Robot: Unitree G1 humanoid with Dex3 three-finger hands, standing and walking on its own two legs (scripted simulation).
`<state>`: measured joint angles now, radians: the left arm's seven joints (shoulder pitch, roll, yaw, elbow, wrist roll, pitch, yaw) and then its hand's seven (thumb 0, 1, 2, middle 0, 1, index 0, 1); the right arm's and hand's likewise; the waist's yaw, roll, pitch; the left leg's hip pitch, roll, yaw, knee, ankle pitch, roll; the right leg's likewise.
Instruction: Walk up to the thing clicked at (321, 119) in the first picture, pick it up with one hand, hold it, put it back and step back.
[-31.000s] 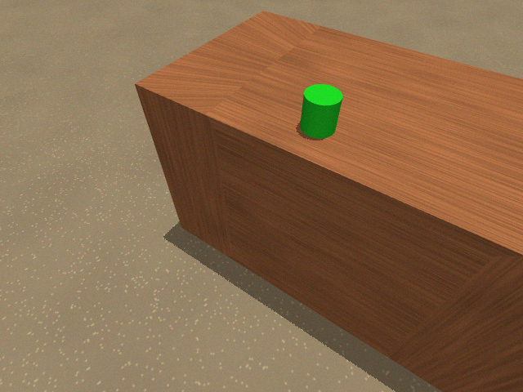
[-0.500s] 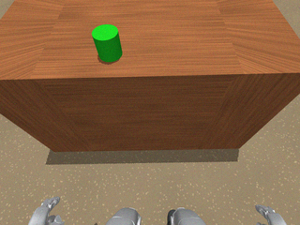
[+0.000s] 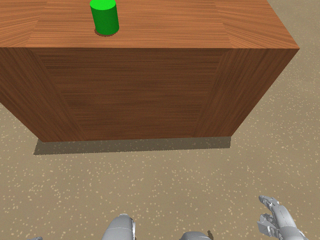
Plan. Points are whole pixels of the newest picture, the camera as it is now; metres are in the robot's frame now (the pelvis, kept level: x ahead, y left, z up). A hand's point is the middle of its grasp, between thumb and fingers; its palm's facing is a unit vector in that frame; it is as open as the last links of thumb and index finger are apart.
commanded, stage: step back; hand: left
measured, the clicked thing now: (105, 16) +0.82 +0.23 +0.04
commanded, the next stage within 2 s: stand in 1.92 s
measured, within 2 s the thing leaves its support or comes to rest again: neither
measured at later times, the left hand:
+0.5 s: hand out of the picture -0.04 +0.24 -0.14, palm faces +0.08 -0.93 -0.35, open 7.4 cm
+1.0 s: hand out of the picture -0.26 +0.20 -0.12, palm faces +0.08 -0.89 -0.46, open 7.4 cm
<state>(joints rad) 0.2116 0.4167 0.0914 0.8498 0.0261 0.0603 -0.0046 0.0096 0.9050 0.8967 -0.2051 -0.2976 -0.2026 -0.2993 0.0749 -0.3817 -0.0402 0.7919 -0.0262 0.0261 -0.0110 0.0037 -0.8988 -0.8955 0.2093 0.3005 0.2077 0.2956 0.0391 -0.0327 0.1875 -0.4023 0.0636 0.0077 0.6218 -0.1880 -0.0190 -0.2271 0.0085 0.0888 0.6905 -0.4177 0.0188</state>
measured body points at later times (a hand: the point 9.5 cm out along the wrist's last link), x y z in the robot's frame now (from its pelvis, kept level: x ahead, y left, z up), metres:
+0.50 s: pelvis -0.16 -0.03 +0.01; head -0.10 +0.00 +0.45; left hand -0.05 +0.29 -0.11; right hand -0.06 -0.32 -0.10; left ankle -0.14 +0.09 -0.72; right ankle -0.14 -0.16 -0.64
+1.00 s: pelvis -0.30 -0.08 +0.01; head -0.27 -0.11 +0.45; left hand -0.27 +0.25 -0.09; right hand -0.20 -0.39 -0.13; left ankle -0.33 +0.06 -0.69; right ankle -0.27 -0.19 -0.72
